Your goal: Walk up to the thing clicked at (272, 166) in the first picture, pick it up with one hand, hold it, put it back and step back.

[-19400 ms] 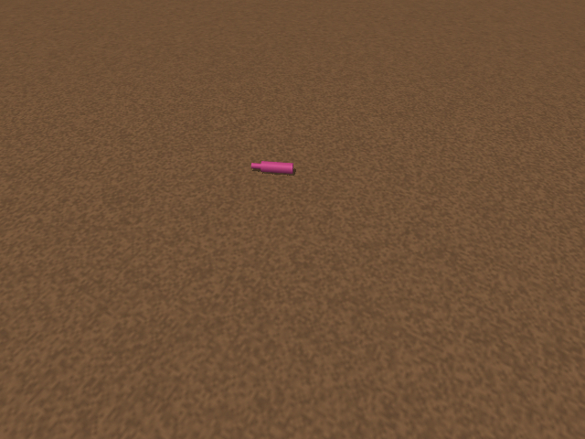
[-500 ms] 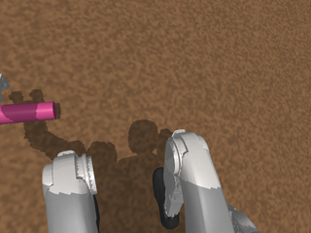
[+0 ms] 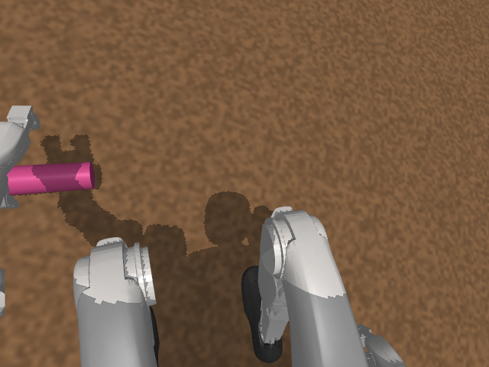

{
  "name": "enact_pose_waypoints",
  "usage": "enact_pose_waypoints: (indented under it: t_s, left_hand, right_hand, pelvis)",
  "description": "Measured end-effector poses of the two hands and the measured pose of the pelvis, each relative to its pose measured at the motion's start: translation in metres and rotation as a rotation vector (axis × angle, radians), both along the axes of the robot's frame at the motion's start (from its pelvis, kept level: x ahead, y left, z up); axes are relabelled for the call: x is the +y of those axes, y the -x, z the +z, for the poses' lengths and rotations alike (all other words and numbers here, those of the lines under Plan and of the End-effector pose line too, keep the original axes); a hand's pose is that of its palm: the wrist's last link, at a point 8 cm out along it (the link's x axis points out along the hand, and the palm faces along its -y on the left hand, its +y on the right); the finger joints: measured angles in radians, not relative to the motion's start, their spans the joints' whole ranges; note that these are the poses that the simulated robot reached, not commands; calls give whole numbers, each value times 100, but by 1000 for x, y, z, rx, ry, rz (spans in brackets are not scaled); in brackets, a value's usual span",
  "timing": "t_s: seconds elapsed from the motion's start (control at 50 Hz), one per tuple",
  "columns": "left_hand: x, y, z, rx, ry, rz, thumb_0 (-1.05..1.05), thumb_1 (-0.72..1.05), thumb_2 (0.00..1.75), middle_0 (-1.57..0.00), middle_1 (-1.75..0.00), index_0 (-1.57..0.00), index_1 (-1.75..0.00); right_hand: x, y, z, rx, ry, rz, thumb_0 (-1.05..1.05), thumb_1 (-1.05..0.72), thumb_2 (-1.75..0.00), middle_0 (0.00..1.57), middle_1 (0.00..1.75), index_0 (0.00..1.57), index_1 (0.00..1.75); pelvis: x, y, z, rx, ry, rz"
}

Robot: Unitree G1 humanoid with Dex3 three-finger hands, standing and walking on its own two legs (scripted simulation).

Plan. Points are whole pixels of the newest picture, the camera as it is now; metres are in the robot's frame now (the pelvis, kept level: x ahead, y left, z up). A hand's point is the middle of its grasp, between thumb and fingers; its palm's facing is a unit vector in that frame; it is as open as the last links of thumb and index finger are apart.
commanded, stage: approach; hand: left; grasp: from above
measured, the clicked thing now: (29, 179) +0.47 +0.33 -0.30
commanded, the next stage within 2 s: close in in 0.48 s
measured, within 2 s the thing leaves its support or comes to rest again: neither
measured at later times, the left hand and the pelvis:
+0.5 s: hand (14, 173) +0.45 +0.31 -0.19, palm faces -0.47 -0.04 -0.88, open 14.0 cm; pelvis +0.00 -0.01 -0.01, yaw +0 degrees
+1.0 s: hand (33, 174) +0.46 +0.29 -0.22, palm faces -0.48 -0.08 -0.87, open 14.1 cm; pelvis +0.00 +0.00 -0.02, yaw -3 degrees
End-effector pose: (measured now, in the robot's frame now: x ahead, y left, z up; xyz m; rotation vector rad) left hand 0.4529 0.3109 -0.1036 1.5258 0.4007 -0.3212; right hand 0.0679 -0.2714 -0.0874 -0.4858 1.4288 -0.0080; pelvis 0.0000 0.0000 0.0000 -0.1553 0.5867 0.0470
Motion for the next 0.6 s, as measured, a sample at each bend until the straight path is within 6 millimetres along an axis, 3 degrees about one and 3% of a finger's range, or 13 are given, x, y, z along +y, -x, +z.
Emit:
enact_pose_waypoints:
  t_s: [0.14, 0.26, 0.42, 0.52, 0.6]
  left_hand:
    - [-34, -23, -4, 6, 25, -22, 0, -54, 103, -9, -105, -9, -106]
    - [-49, -24, -21, 24, 28, -12, 0, -53, 103, -10, -105, -10, -105]
    - [-22, -5, -31, 26, -12, 49, 0, -53, 102, -10, -103, -10, -103]
    - [2, -2, -22, 33, -22, 81, 0, -54, 103, -10, -103, -9, -104]
    - [7, -10, -17, 38, -15, 65, 0, -54, 104, -10, -104, -10, -105]
  right_hand:
    - [-2, 15, 10, -11, 18, -16, 0, -91, -90, 20, 30, 20, 30]
    - [-4, 40, 12, 22, 16, -37, 0, -91, -89, 20, 30, 20, 30]
    - [-2, 59, -1, 92, -25, -52, 1, -91, -89, 20, 30, 20, 30]
    - [-1, 48, -8, 92, -30, -27, 1, -91, -89, 20, 30, 20, 30]
    - [-1, 32, -8, 65, -16, -4, 1, -91, -89, 20, 30, 20, 30]
  pelvis:
    - [-1, 2, 2, 2, 5, -5]
    - [-3, 3, -2, -8, 4, -14]
    - [-5, 3, -9, -18, -9, -18]
    - [-5, 2, -12, -19, -7, -13]
    - [-3, 1, -12, -16, 0, -11]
